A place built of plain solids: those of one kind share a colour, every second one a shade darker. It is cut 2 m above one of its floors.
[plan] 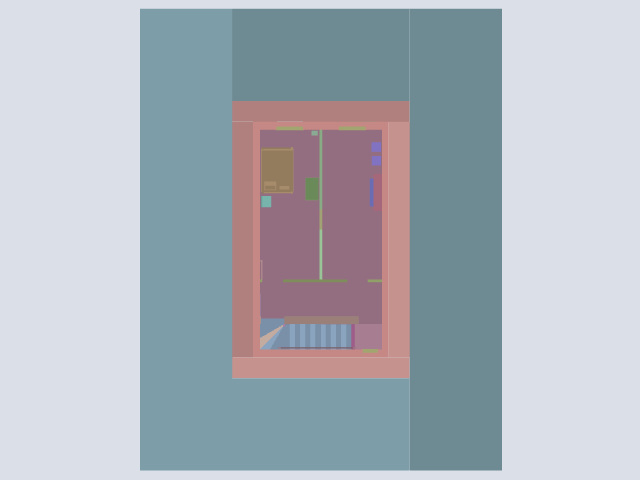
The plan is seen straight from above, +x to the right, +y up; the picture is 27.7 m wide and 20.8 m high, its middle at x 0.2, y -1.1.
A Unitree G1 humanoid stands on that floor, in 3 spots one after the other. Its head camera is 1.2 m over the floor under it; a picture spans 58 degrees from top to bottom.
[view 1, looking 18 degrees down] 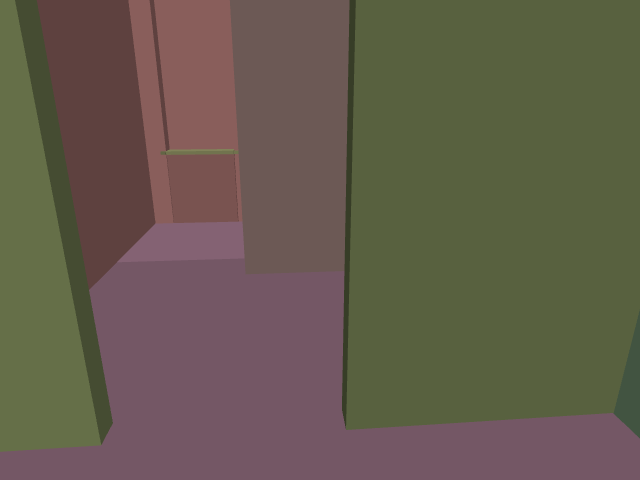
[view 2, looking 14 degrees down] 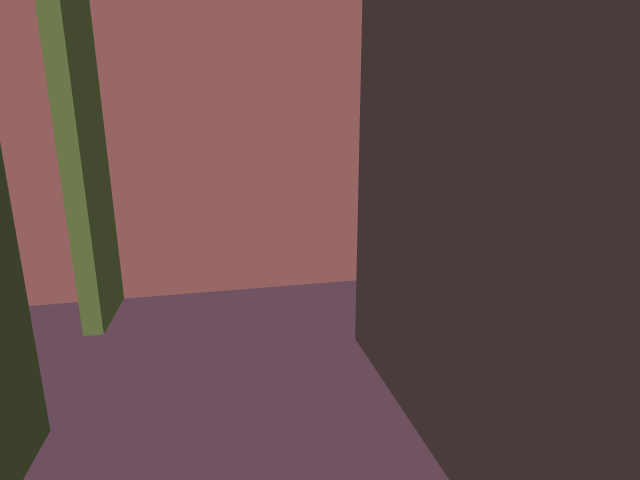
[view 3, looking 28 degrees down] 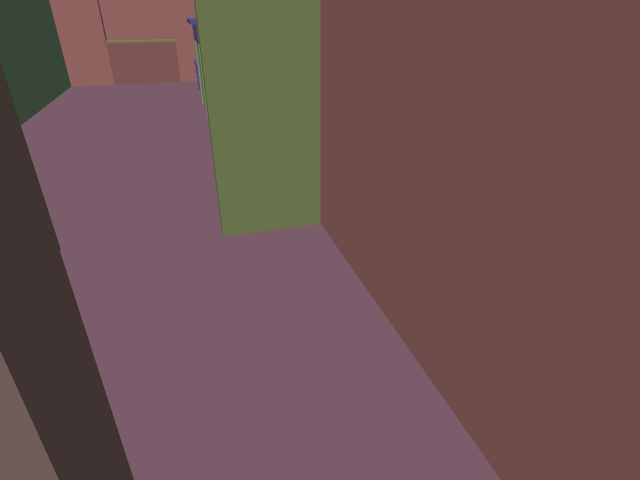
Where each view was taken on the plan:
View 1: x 1.59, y -1.49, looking -95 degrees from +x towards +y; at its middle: wall_spine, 3.08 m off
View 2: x -0.38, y -3.67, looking -13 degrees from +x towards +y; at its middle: wall_storey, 3.45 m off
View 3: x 2.16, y -5.29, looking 73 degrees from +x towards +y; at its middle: floor_storey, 2.56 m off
